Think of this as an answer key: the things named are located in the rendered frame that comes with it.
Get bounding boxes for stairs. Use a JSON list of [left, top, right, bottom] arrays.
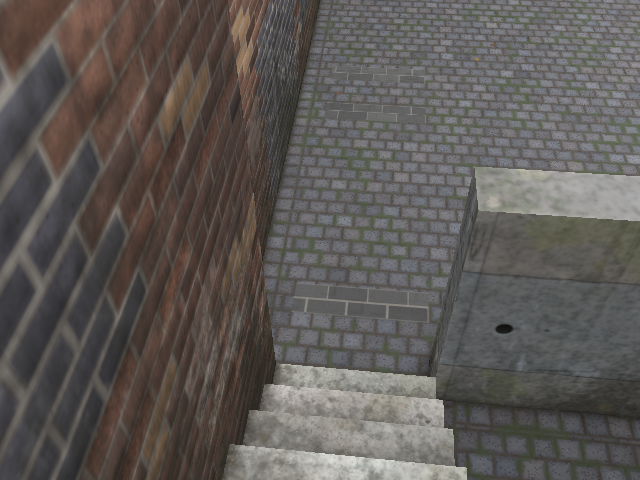
[[222, 363, 467, 480]]

